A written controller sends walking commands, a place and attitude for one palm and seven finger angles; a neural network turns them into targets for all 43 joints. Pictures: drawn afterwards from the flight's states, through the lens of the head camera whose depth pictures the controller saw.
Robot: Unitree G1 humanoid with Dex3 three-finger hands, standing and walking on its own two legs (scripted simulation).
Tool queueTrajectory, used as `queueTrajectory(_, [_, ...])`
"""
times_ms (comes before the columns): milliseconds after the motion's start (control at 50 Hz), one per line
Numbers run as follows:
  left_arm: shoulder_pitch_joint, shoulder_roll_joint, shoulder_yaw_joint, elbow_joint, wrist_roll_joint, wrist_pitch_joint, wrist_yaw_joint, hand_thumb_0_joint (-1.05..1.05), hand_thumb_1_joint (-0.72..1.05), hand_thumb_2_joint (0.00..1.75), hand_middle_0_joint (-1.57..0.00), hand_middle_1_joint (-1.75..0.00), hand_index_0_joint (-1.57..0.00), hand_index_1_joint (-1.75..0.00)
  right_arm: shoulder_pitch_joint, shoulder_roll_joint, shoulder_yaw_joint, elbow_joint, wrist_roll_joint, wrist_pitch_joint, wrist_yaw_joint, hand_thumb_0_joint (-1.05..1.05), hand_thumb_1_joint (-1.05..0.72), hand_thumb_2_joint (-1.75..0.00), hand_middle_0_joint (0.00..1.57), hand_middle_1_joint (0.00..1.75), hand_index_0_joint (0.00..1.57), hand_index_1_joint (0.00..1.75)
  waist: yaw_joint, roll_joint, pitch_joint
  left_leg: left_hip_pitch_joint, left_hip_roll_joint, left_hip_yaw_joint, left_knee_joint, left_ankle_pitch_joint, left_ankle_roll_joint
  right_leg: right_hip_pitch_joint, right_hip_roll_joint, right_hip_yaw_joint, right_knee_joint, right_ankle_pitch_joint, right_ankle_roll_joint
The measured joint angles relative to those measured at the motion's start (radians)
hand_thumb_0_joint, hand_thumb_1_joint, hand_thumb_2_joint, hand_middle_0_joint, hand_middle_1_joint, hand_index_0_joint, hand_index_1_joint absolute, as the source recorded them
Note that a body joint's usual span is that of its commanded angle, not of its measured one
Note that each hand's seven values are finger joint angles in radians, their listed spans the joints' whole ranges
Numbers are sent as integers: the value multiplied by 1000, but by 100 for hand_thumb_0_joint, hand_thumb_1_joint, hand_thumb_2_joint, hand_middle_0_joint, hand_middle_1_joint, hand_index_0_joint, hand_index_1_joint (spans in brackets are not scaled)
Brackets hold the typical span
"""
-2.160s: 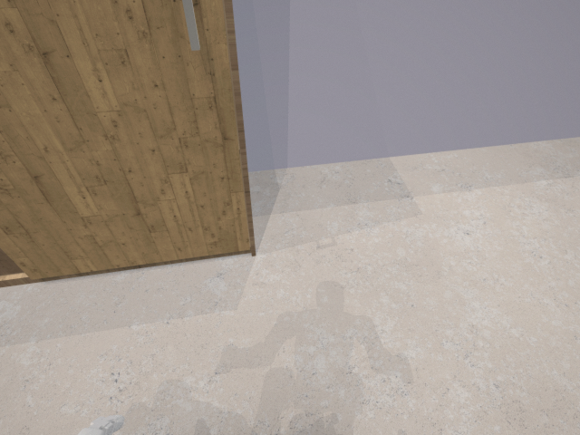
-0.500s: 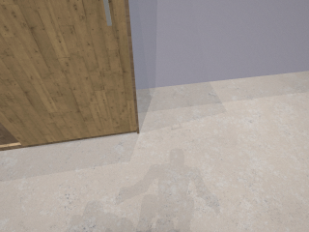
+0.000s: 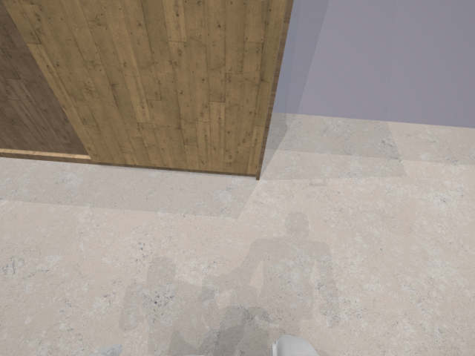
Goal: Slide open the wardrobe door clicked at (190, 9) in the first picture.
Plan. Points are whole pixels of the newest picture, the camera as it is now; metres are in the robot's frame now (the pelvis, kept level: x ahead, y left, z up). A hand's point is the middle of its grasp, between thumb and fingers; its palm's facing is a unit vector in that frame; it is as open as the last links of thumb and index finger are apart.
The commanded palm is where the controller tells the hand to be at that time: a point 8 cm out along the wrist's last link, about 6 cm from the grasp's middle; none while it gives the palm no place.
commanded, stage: walk to a spot facing it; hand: right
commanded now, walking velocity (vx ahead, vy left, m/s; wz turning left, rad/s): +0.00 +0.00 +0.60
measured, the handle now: out of the picture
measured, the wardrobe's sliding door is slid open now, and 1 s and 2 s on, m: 0.00 0.00 0.00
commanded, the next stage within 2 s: turn to face it in 1.24 s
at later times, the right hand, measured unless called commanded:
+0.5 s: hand out of the picture +0.11 -0.27 -0.17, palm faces -0.21 +0.95 -0.22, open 7.4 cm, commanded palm none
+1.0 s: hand (281, 322) +0.20 -0.08 -0.15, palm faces -0.55 +0.80 -0.22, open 7.4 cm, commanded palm none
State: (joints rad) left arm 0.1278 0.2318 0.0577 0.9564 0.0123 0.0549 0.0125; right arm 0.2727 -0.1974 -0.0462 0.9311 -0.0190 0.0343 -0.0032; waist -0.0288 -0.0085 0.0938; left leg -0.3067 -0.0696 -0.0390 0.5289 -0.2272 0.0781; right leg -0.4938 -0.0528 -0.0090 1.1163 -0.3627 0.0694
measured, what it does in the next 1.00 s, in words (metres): steps on the spot, turning left: right foot, then left foot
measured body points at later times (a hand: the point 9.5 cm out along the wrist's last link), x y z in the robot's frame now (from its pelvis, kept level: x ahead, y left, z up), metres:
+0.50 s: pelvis -0.02 -0.08 +0.01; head +0.01 -0.11 +0.45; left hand -0.01 +0.19 -0.11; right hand +0.12 -0.32 -0.15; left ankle -0.07 +0.06 -0.63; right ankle -0.01 -0.17 -0.74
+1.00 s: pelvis +0.01 +0.02 +0.00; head +0.01 +0.03 +0.45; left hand -0.17 +0.21 -0.16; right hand +0.23 -0.13 -0.13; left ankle -0.08 +0.07 -0.74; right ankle +0.04 -0.13 -0.66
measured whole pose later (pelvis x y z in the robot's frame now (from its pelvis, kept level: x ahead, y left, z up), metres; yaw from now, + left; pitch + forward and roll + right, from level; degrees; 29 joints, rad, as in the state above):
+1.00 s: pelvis +0.01 +0.02 +0.00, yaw +35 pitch +0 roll +0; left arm 0.37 0.25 0.06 1.05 0.03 0.03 -0.01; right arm 0.20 -0.19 -0.06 0.92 -0.02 -0.03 0.01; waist 0.04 -0.03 0.01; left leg -0.18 -0.01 0.08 0.52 -0.35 0.04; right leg -0.43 -0.16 -0.11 1.12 -0.39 0.06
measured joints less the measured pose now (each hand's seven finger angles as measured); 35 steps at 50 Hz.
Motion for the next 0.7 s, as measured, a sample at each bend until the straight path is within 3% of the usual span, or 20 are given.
queueTrajectory(200, [-26, 9, 3, -23, -4, -4, 15, 1, 91, 90, -20, -30, -20, -30, -8, -16, -16, -11, -8, 1, -1, 1, -90, -90, 20, 30, 21, 30, -15, 17, -42, -16, -46, -99, -66, 68, -22, 79, 16, 34, -202, -38, 6])
queueTrajectory(280, [-29, -6, -5, -45, -14, -19, 17, 1, 91, 90, -20, -30, -20, -30, -23, -39, -25, -17, -11, 14, -2, 1, -90, -90, 20, 30, 20, 30, -19, 41, -54, -41, -57, -146, -57, 82, -49, 156, 40, 32, -399, -50, -15])
queueTrajectory(340, [-11, -23, -16, -60, -15, -46, 21, 1, 91, 90, -20, -30, -20, -30, -35, -65, -34, -18, -3, 27, 0, 1, -90, -90, 20, 30, 20, 30, -5, 68, -62, -83, -63, -173, 19, 27, -72, 232, 55, 11, -578, 61, -52])
queueTrajectory(400, [25, -40, -32, -68, -6, -41, 17, 1, 91, 90, -20, -30, -20, -30, -43, -83, -51, -14, -10, 40, 9, 1, -91, -90, 20, 30, 20, 30, 3, 76, -67, -174, -52, -93, 320, -168, -109, 258, 39, -30, -586, 60, -93])
queueTrajectory(460, [63, -50, -39, -62, 2, -37, 21, 1, 91, 90, -21, -30, -20, -30, -44, -96, -64, -21, -18, 42, 24, 1, -91, -90, 20, 30, 20, 30, 6, 70, -73, -235, -15, -37, 587, -149, -134, 292, 17, -65, -630, 72, -101])
queueTrajectory(500, [82, -54, -41, -57, 4, -40, 22, 1, 91, 90, -21, -30, -20, -30, -44, -101, -67, -25, -17, 41, 28, 1, -91, -90, 20, 30, 20, 30, 5, 67, -70, -244, 17, -23, 669, -125, -146, 305, 8, -92, -646, 80, -103])
queueTrajectory(580, [117, -61, -38, -48, 5, -52, 20, 1, 91, 90, -21, -30, -20, -30, -47, -94, -64, -18, -12, 49, 32, 1, -91, -90, 19, 30, 20, 30, 16, 56, -58, -210, 70, -4, 650, -123, -161, 319, -11, -146, -655, 78, -106])
queueTrajectory(700, [186, -52, -26, -12, 12, -67, 10, 1, 91, 90, -21, -30, -21, -30, -68, -58, -49, -2, -15, 63, 53, 1, -91, -90, 19, 30, 20, 30, 51, 30, -55, -141, 127, 63, 453, -159, -149, 341, -47, -231, -665, 65, -90])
